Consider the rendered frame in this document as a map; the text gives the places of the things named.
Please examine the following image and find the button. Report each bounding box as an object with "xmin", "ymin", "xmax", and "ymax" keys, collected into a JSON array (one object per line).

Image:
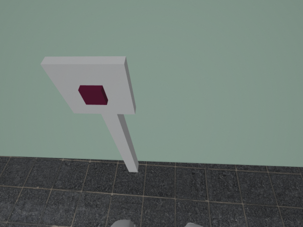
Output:
[{"xmin": 78, "ymin": 85, "xmax": 108, "ymax": 105}]

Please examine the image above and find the panel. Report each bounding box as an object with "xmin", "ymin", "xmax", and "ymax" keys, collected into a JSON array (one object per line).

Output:
[{"xmin": 41, "ymin": 56, "xmax": 139, "ymax": 172}]

